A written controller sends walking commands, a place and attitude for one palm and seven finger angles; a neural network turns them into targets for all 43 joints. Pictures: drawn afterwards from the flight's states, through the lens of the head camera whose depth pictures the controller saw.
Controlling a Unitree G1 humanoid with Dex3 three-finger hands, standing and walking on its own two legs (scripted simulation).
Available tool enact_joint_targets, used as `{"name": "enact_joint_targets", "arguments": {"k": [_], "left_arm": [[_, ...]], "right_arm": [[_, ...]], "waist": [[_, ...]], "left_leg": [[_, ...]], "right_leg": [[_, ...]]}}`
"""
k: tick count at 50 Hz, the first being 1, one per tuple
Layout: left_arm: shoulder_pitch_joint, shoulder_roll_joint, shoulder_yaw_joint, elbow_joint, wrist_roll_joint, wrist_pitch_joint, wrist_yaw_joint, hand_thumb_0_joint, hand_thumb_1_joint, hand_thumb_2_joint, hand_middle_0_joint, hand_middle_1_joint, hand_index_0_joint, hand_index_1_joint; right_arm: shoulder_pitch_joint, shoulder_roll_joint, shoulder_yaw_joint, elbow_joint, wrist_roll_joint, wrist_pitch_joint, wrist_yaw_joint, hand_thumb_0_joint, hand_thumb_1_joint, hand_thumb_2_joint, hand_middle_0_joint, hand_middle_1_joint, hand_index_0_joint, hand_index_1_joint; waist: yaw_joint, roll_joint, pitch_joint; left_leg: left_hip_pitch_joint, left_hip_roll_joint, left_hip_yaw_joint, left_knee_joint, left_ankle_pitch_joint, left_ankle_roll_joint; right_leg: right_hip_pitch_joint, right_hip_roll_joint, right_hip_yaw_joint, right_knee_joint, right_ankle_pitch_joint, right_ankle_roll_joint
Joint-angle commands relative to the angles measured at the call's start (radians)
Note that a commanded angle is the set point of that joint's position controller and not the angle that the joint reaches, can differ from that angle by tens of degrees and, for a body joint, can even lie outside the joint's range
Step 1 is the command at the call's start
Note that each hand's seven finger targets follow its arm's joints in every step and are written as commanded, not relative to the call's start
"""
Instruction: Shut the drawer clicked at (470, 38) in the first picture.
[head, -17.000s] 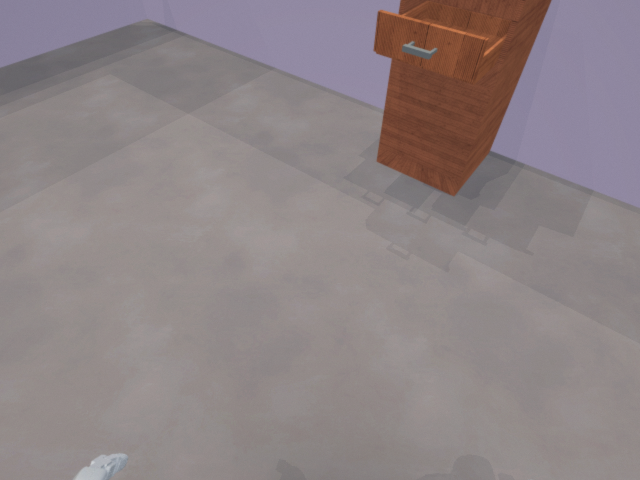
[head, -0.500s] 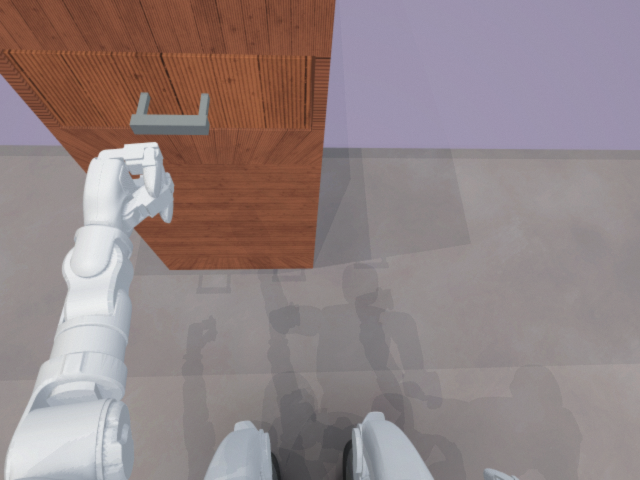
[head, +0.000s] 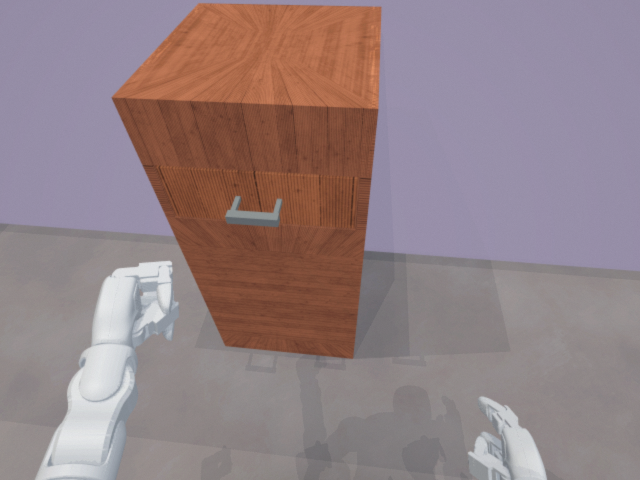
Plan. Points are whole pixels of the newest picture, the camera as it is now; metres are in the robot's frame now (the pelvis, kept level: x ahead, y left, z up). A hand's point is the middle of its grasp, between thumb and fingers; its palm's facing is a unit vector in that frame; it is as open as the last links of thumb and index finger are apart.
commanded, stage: draw the hand back to the body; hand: left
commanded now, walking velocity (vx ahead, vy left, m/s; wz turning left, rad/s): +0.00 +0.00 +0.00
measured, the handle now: (255, 210) +0.59 +0.17 -0.05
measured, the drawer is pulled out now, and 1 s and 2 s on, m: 0.00 0.00 0.00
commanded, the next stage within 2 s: step back with the hand held close in 0.66 s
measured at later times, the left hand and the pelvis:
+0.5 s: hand (48, 364) +0.18 +0.24 +0.18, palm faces +0.40 -0.82 -0.40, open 3.2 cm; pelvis +0.00 +0.00 +0.02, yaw +0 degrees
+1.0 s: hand (38, 371) +0.18 +0.24 +0.17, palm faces +0.35 -0.81 -0.47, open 3.2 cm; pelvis -0.02 +0.01 +0.02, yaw +0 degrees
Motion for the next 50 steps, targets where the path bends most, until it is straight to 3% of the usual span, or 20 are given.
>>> {"name": "enact_joint_targets", "arguments": {"k": [1,3,5,9,18,20,24,27,33,36,39,40,41,42,43,45,49,50], "left_arm": [[-0.174,0.171,0.088,-0.326,0.01,-0.03,0.052,0.0,0.9,0.9,-1.4,-1.6,-1.4,-1.6],[-0.122,0.154,0.081,-0.389,0.013,-0.023,0.055,0.0,0.9,0.9,-1.4,-1.6,-1.4,-1.6],[-0.034,0.16,0.095,-0.418,0.014,-0.019,0.054,0.0,0.9,0.9,-1.4,-1.6,-1.4,-1.6],[0.071,0.164,0.13,-0.524,0.012,-0.02,0.052,0.0,0.9,0.9,-1.4,-1.6,-1.4,-1.6],[0.3,0.206,0.236,-0.747,0.011,-0.041,0.059,0.0,0.9,0.9,-1.4,-1.6,-1.4,-1.6],[0.354,0.205,0.248,-0.767,0.012,-0.045,0.058,0.0,0.9,0.9,-1.4,-1.6,-1.4,-1.6],[0.432,0.229,0.301,-0.839,0.01,-0.067,0.064,0.0,0.9,0.9,-1.4,-1.6,-1.4,-1.6],[0.416,0.17,0.25,-0.752,0.012,-0.058,0.057,0.0,0.9,0.9,-1.4,-1.6,-1.4,-1.6],[0.376,0.202,0.271,-0.777,0.02,-0.077,0.069,0.0,0.9,0.9,-1.4,-1.6,-1.4,-1.6],[0.384,0.209,0.277,-0.799,0.022,-0.077,0.072,0.0,0.9,0.9,-1.4,-1.6,-1.4,-1.6],[0.397,0.208,0.282,-0.798,0.021,-0.077,0.074,0.0,0.9,0.9,-1.4,-1.6,-1.4,-1.6],[0.197,0.378,0.459,-0.892,0.026,-0.138,0.083,0.0,0.9,0.9,-1.4,-1.6,-1.4,-1.6],[0.371,0.266,0.385,-0.776,0.026,-0.136,0.072,0.0,0.9,0.9,-1.4,-1.6,-1.4,-1.6],[0.467,0.21,0.341,-0.731,0.026,-0.13,0.062,0.0,0.9,0.9,-1.4,-1.6,-1.4,-1.6],[0.486,0.194,0.319,-0.751,0.025,-0.134,0.056,0.0,0.9,0.9,-1.4,-1.6,-1.4,-1.6],[0.512,0.192,0.313,-0.778,0.025,-0.145,0.054,0.0,0.9,0.9,-1.4,-1.6,-1.4,-1.6],[0.564,0.233,0.351,-0.816,0.023,-0.155,0.067,0.0,0.9,0.9,-1.4,-1.6,-1.4,-1.6],[0.567,0.25,0.362,-0.839,0.023,-0.157,0.07,0.0,0.9,0.9,-1.4,-1.6,-1.4,-1.6]], "right_arm": [[-0.099,-0.108,-0.028,-0.12,-0.014,-0.072,-0.016,0.0,-0.9,-0.9,0.2,0.3,0.2,0.3],[-0.105,-0.105,-0.024,-0.115,-0.019,-0.087,-0.011,0.0,-0.9,-0.9,0.2,0.3,0.2,0.3],[-0.112,-0.106,-0.025,-0.109,-0.025,-0.102,-0.005,0.0,-0.9,-0.9,0.2,0.3,0.2,0.3],[-0.121,-0.1,-0.028,-0.106,-0.035,-0.119,0.004,0.0,-0.9,-0.9,0.2,0.3,0.2,0.3],[-0.13,-0.09,-0.04,-0.101,-0.047,-0.16,0.014,0.0,-0.9,-0.9,0.2,0.3,0.2,0.3],[-0.133,-0.092,-0.043,-0.099,-0.045,-0.173,0.014,0.0,-0.9,-0.9,0.2,0.3,0.2,0.3],[-0.125,-0.089,-0.047,-0.099,-0.044,-0.196,0.012,0.0,-0.9,-0.9,0.2,0.3,0.2,0.3],[-0.116,-0.094,-0.05,-0.082,-0.044,-0.196,0.007,0.0,-0.9,-0.9,0.2,0.3,0.2,0.3],[-0.119,-0.094,-0.052,-0.076,-0.049,-0.213,-0.005,0.0,-0.9,-0.9,0.2,0.3,0.2,0.3],[-0.126,-0.09,-0.047,-0.071,-0.051,-0.226,-0.007,0.0,-0.9,-0.9,0.2,0.3,0.2,0.3],[-0.125,-0.086,-0.046,-0.069,-0.051,-0.232,-0.004,0.0,-0.9,-0.9,0.2,0.3,0.2,0.3],[-0.108,-0.098,-0.034,-0.124,-0.044,-0.204,0.002,0.0,-0.9,-0.9,0.2,0.3,0.2,0.3],[-0.11,-0.09,-0.049,-0.085,-0.054,-0.185,0.0,0.0,-0.9,-0.9,0.2,0.3,0.2,0.3],[-0.103,-0.096,-0.056,-0.088,-0.056,-0.165,0.007,0.0,-0.9,-0.9,0.2,0.3,0.2,0.3],[-0.106,-0.1,-0.06,-0.095,-0.058,-0.15,0.013,0.0,-0.9,-0.9,0.2,0.3,0.2,0.3],[-0.112,-0.107,-0.069,-0.103,-0.06,-0.134,0.014,0.0,-0.9,-0.9,0.2,0.3,0.2,0.3],[-0.105,-0.106,-0.083,-0.123,-0.051,-0.104,0.01,0.0,-0.9,-0.9,0.2,0.3,0.2,0.3],[-0.11,-0.111,-0.085,-0.129,-0.051,-0.1,0.006,0.0,-0.9,-0.9,0.2,0.3,0.2,0.3]], "waist": [[0.009,-0.022,-0.154],[0.014,0.021,-0.141],[0.023,-0.012,-0.111],[0.031,-0.022,-0.076],[0.053,0.007,-0.049],[0.056,0.008,-0.007],[0.065,0.012,-0.015],[0.046,-0.055,0.083],[0.058,-0.027,0.032],[0.065,0.036,0.019],[0.066,0.016,0.027],[0.023,0.045,0.138],[0.019,-0.047,0.122],[0.016,-0.072,0.092],[0.012,-0.072,0.069],[0.01,-0.021,0.018],[0.007,-0.026,-0.089],[0.012,0.0,-0.108]], "left_leg": [[0.18,-0.005,-0.046,-0.182,0.272,0.016],[0.222,-0.005,-0.048,-0.21,0.306,0.012],[0.237,-0.003,-0.05,-0.231,0.328,0.011],[0.26,-0.003,-0.046,-0.258,0.348,0.011],[0.277,-0.009,-0.044,-0.267,0.35,0.012],[0.271,-0.008,-0.041,-0.265,0.33,0.01],[0.265,-0.005,-0.045,-0.261,0.321,0.009],[0.246,0.001,-0.046,-0.275,0.255,0.014],[0.263,-0.007,-0.046,-0.276,0.21,0.02],[0.263,-0.008,-0.047,-0.276,0.232,0.015],[0.259,-0.005,-0.051,-0.278,0.249,0.011],[0.163,0.0,-0.071,-0.281,0.157,0.021],[0.152,0.006,-0.073,-0.251,0.167,0.027],[0.176,0.008,-0.066,-0.242,0.193,0.028],[0.172,0.012,-0.061,-0.237,0.22,0.028],[0.169,0.017,-0.059,-0.248,0.266,0.026],[0.166,0.033,-0.064,-0.251,0.383,0.027],[0.163,0.034,-0.072,-0.252,0.417,0.025]], "right_leg": [[0.169,0.016,0.043,-0.166,0.275,-0.018],[0.196,0.016,0.038,-0.189,0.294,-0.021],[0.217,0.022,0.036,-0.217,0.304,-0.021],[0.255,0.021,0.034,-0.246,0.328,-0.017],[0.282,0.021,0.039,-0.278,0.325,-0.014],[0.257,0.027,0.041,-0.299,0.301,-0.014],[0.266,0.024,0.043,-0.289,0.292,-0.013],[0.204,0.026,0.04,-0.313,0.216,-0.007],[0.223,0.016,0.053,-0.324,0.155,-0.011],[0.242,0.014,0.059,-0.315,0.187,-0.015],[0.246,0.018,0.053,-0.309,0.207,-0.015],[0.167,-0.023,0.141,-0.368,0.21,-0.016],[0.137,-0.045,0.14,-0.377,0.204,-0.015],[0.134,-0.05,0.137,-0.378,0.206,-0.013],[0.142,-0.053,0.126,-0.367,0.234,-0.01],[0.168,-0.053,0.106,-0.332,0.296,-0.006],[0.227,-0.039,0.08,-0.256,0.415,0.006],[0.238,-0.035,0.074,-0.238,0.434,0.006]]}}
